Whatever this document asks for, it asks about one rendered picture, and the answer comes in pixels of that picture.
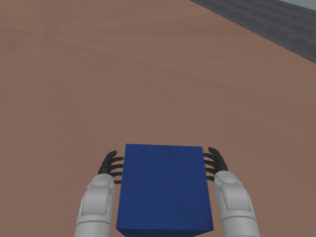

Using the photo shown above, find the robot left forearm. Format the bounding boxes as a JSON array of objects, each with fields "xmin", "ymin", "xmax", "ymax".
[{"xmin": 74, "ymin": 173, "xmax": 116, "ymax": 237}]

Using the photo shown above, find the robot right forearm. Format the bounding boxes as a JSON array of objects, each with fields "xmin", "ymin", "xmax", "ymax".
[{"xmin": 214, "ymin": 170, "xmax": 261, "ymax": 237}]

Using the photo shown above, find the left robot hand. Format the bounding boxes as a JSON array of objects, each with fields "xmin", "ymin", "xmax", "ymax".
[{"xmin": 98, "ymin": 150, "xmax": 123, "ymax": 184}]

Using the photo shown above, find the right robot hand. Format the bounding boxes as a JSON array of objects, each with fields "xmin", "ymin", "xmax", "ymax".
[{"xmin": 203, "ymin": 147, "xmax": 228, "ymax": 182}]

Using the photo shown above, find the carton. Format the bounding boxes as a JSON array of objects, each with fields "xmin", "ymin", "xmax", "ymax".
[{"xmin": 116, "ymin": 143, "xmax": 214, "ymax": 237}]

